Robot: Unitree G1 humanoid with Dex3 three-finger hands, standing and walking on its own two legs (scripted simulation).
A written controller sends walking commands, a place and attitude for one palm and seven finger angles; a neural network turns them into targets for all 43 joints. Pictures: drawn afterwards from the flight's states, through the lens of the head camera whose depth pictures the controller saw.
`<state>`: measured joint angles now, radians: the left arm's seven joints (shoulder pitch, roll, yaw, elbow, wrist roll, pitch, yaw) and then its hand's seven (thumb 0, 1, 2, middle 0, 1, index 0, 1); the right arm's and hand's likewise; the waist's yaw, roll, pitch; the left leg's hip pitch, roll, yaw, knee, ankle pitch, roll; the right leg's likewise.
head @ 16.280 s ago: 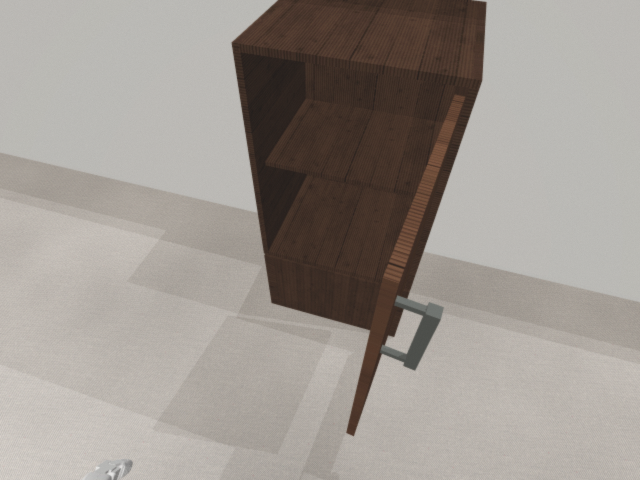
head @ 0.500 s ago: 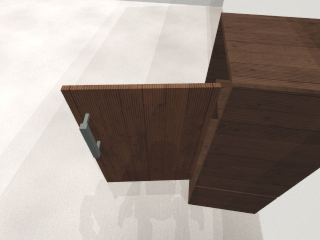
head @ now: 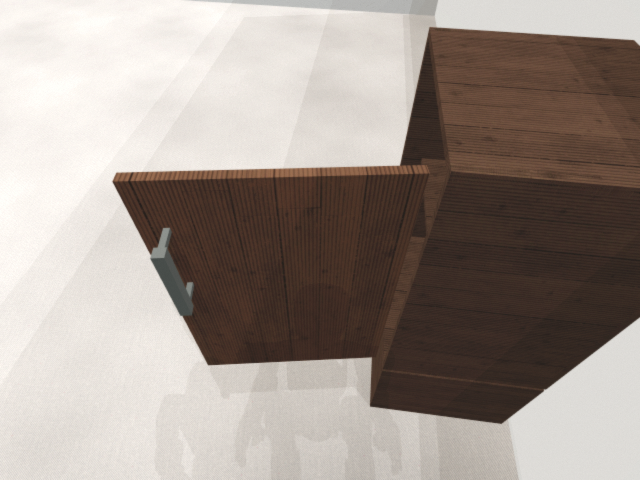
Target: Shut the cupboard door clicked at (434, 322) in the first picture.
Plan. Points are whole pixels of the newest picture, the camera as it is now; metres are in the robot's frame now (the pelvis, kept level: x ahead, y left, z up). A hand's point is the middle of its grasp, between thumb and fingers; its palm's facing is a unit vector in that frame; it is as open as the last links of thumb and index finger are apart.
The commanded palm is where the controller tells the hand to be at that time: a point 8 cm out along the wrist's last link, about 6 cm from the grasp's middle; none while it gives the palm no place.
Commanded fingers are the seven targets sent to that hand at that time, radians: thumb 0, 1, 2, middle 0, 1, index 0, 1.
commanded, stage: come to a stop and stand still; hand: left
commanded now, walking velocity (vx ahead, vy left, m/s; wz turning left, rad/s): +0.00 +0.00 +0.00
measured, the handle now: (176, 274) +0.41 +0.25 -0.03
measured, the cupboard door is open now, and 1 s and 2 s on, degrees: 100 100 100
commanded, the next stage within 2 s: look again from close up in 0.08 s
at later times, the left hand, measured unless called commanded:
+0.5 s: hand out of the picture +0.00 +0.16 -0.18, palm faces -0.01 -0.98 -0.18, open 7.3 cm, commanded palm none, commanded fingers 0.00 0.90 0.90 -0.20 -0.30 -0.20 -0.30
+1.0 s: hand out of the picture +0.01 +0.17 -0.18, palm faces +0.04 -0.97 -0.23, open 7.3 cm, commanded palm none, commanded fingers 0.00 0.90 0.90 -0.20 -0.30 -0.20 -0.30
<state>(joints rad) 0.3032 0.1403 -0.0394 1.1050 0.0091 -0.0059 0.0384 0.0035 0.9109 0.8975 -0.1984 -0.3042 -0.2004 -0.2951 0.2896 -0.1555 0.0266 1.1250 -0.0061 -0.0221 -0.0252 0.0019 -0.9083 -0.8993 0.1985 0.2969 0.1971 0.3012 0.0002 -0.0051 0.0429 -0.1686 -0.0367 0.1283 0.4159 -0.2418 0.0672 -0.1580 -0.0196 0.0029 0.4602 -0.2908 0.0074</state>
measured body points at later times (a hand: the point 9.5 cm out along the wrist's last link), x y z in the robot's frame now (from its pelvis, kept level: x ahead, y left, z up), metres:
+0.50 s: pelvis +0.01 -0.01 +0.00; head +0.03 +0.00 +0.45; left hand +0.00 +0.21 -0.16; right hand +0.01 -0.22 -0.16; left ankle -0.01 +0.07 -0.74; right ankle -0.03 -0.12 -0.74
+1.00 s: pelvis +0.00 -0.01 +0.00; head +0.03 -0.01 +0.44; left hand +0.01 +0.22 -0.16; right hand +0.02 -0.23 -0.17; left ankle -0.01 +0.07 -0.74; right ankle -0.03 -0.12 -0.74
